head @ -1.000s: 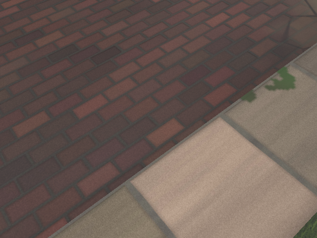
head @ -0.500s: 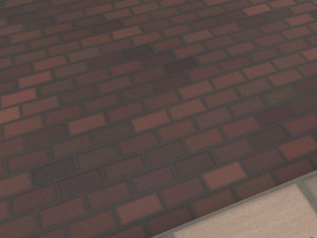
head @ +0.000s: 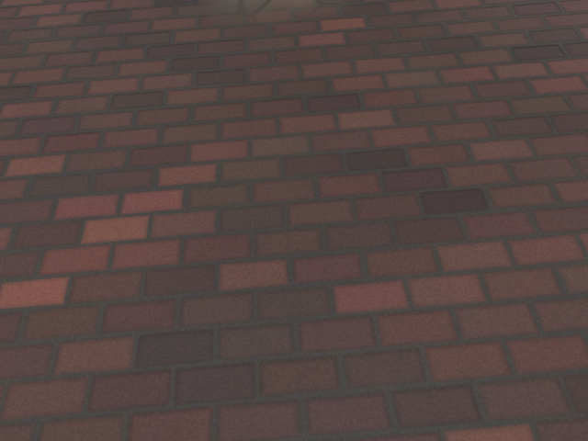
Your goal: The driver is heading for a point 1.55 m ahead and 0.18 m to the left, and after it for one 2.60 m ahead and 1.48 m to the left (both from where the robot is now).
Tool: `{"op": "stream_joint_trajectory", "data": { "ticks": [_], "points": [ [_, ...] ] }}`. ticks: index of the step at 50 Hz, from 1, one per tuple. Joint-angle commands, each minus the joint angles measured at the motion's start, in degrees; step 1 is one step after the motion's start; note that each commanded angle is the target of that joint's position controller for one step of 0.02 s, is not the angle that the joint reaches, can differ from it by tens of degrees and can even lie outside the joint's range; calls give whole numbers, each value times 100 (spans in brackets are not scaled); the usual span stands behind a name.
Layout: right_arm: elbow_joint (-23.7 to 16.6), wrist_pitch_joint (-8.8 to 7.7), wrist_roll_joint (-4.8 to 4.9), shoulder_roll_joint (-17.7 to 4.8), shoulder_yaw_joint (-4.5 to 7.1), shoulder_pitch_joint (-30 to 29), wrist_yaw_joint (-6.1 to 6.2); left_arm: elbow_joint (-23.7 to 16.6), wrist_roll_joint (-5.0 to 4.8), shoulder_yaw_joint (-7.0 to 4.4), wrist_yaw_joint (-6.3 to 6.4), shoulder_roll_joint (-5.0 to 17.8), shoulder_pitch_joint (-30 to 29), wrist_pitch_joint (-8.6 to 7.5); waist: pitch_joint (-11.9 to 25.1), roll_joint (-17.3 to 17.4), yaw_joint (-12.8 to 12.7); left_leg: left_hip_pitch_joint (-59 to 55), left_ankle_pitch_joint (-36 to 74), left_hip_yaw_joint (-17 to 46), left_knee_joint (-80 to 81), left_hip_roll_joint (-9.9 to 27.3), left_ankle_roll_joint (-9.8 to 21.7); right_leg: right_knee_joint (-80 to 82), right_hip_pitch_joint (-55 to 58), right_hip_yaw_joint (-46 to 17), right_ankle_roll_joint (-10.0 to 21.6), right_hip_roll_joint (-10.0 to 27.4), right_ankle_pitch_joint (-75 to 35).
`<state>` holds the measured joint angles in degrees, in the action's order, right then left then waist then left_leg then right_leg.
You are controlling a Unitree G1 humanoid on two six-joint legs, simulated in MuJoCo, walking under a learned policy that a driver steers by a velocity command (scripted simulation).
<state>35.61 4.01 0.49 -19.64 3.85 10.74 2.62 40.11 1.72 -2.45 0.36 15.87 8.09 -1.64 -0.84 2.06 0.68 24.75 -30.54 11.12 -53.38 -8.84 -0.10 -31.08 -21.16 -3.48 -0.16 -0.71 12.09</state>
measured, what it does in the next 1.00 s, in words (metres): steps on the spot, turning left: left foot, then right foot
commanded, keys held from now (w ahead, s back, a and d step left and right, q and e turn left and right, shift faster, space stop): q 0.30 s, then no key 0.70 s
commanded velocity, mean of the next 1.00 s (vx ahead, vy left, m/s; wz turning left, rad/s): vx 0.01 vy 0.00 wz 0.31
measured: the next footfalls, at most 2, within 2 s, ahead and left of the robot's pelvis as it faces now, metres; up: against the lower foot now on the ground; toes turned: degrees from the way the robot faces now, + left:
left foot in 0.34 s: -0.01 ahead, +0.13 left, +0.00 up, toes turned +13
right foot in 0.72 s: +0.05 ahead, -0.10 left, +0.00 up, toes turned +17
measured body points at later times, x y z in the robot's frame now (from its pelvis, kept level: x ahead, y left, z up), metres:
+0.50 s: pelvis -0.02 +0.03 +0.01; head +0.01 +0.07 +0.46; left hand +0.04 +0.35 -0.11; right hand +0.18 -0.20 -0.07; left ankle -0.04 +0.12 -0.73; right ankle +0.01 -0.12 -0.65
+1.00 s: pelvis -0.02 +0.01 +0.01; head -0.01 +0.01 +0.46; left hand +0.01 +0.29 -0.12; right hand +0.16 -0.20 -0.12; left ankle -0.04 +0.12 -0.73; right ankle +0.01 -0.11 -0.73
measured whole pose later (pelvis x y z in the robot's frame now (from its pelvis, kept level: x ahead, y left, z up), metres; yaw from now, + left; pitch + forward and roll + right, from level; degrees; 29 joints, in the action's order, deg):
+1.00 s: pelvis -0.02 +0.01 +0.01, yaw +17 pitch -2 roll +0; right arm 45.1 2.1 -0.8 -13.7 2.0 11.8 1.3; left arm 49.0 0.4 -1.0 1.5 13.7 11.1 0.1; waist -2.1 0.3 0.2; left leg 11.8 -14.5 2.5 -28.0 -2.1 0.8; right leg -28.3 -11.0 -0.9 -1.0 1.0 15.9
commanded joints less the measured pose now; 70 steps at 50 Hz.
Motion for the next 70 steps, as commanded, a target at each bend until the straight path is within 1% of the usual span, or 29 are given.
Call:
{"op": "stream_joint_trajectory", "data": {
  "ticks": [1,2,4,5,9,12,14,16,17,18,19,20,21,22,23,25,27,29,31,34,35,36,37,38,39,40,43,51,70],
  "points": [
    [-104,66,60,-946,342,582,58,-484,-68,-202,48,750,-154,27,503,-834,112,899,-33,-218,-1895,411,-393,908,1231,-1412,1202,1740,-3022],
    [-111,128,70,-820,312,577,61,-483,-107,-185,67,734,-292,64,428,-849,143,880,226,-328,-1993,489,-461,949,1150,-1124,1157,1622,-2880],
    [-224,161,122,-541,226,443,34,-433,-47,-182,101,746,-291,139,379,-1080,92,721,532,-685,-1578,595,-520,1143,1105,-586,1129,1329,-2369],
    [-307,166,140,-452,196,308,21,-407,-24,-185,115,738,-223,183,414,-1185,-1,770,537,-774,-1319,649,-551,1191,1324,-532,1219,1362,-2258],
    [-503,123,111,-342,123,-17,-72,-296,-70,-281,139,938,-199,303,588,-1281,-239,347,539,-953,-44,999,-515,1269,1627,-373,1357,1623,-1537],
    [-533,118,82,-356,112,33,-180,-236,-127,-351,65,1078,-271,334,576,-1376,-264,-170,585,-1255,728,1037,-358,1274,1445,-213,1374,1744,-1441],
    [-495,118,69,-397,148,191,-246,-180,-197,-381,31,1143,-294,339,581,-1326,-182,-476,853,-1407,1398,989,-197,1109,1431,-114,1305,1808,-1570],
    [-293,104,11,-349,183,679,-285,-73,-332,-389,44,1126,-315,353,623,-1160,71,-1313,1732,-1565,2626,798,127,651,1063,158,958,1657,-1380],
    [-259,98,-44,-502,236,839,-263,66,-366,-346,29,940,-115,332,541,-643,107,-1932,2434,-1046,3149,990,382,58,418,475,494,1382,-701],
    [-359,84,-72,-1102,360,920,-176,-78,-90,-199,-19,484,-109,285,563,1116,-70,-2778,4512,861,3186,2429,933,-1547,-1052,1115,-156,631,1317],
    [-437,-16,-231,-1255,362,870,-222,-358,-77,-254,43,654,-644,240,527,1319,280,-2093,4728,1663,3410,3212,1939,-2595,-1669,503,-316,145,2607],
    [-463,-136,-299,-1048,290,654,-234,-340,-169,-322,88,856,-789,251,449,814,284,-1835,4139,1352,3570,2974,1918,-3255,-1604,149,-301,269,2400],
    [-410,-235,-245,-797,209,323,-223,-210,-236,-353,138,863,-579,290,333,715,76,-1685,3681,851,3556,2589,1565,-3397,-1496,29,-261,338,1937],
    [-423,-283,-142,-647,158,46,-200,-11,-207,-379,195,856,-284,331,332,587,-49,-1658,3541,512,3511,2328,1299,-3387,-1372,24,-300,345,1616],
    [-399,-310,-67,-481,83,-117,-171,65,-153,-394,224,876,-146,361,335,664,-121,-1626,3888,301,3464,2204,1205,-3430,-1236,42,-365,331,1302],
    [-332,-315,-107,-186,-42,-114,-146,106,-207,-356,198,743,-29,362,484,654,-180,-1669,4265,27,3380,2029,1205,-3352,-863,71,-455,288,944],
    [-263,-304,-102,-154,-55,-99,-135,84,-237,-279,157,590,-101,367,429,634,-124,-1865,4039,-54,3315,1939,1168,-2487,-732,61,-473,346,766],
    [-187,-271,-97,-250,-22,-35,-135,43,-209,-189,106,456,-242,358,362,669,15,-1853,3722,42,3272,1958,1195,-1618,-384,94,-465,374,867],
    [-92,-234,-105,-342,10,20,-162,37,-210,-166,69,494,-234,351,290,689,107,-1659,3451,239,3260,2034,1306,-1088,-20,187,-452,340,1130],
    [42,-231,-37,-203,-49,-155,-210,169,-209,-142,45,482,73,313,215,549,-52,-1365,3111,431,3180,1975,1233,76,623,273,-350,291,529],
    [126,-249,1,-117,-82,-155,-221,235,-148,-107,29,431,233,281,202,411,-180,-1191,2957,389,3162,1874,1052,874,1083,257,-263,304,-359],
    [206,-302,-41,-35,-109,-14,-224,261,-67,-105,35,564,334,251,325,207,-140,-1053,2622,326,3104,1682,786,986,1537,-20,-166,506,-1104],
    [232,-367,-143,-37,-102,213,-250,230,-46,-168,62,946,311,236,406,-424,132,-910,2089,21,2914,1286,530,683,1734,-299,4,871,-2031],
    [270,-374,-161,16,-101,255,-249,330,-126,-187,39,922,115,214,371,-1042,254,-1257,1771,-382,3032,999,300,637,1136,-268,205,767,-1071],
    [320,-356,-176,-172,-71,-18,-231,276,-140,-120,9,632,28,184,230,-822,31,-1398,1751,-433,2907,972,179,765,924,-236,211,649,-571],
    [272,-330,-154,-152,-54,-193,-200,333,-103,-85,25,554,19,160,184,-720,13,-1401,1872,-456,2878,987,192,811,834,-207,156,616,-430],
    [349,-238,-153,10,-78,-142,-151,445,-123,-49,71,529,146,85,118,-552,-19,-1355,2097,-425,2929,1012,255,804,883,-135,67,539,-388],
    [738,-285,-117,75,-51,59,-98,695,-137,7,168,481,293,120,12,-216,-85,-1314,2201,-476,3029,997,146,808,950,-94,100,454,-278],
    [1737,-339,-70,92,-85,376,3,1518,-161,70,217,353,572,172,-100,-230,-83,-1476,2470,-635,3122,988,70,940,1018,11,126,278,-507]
  ]
}}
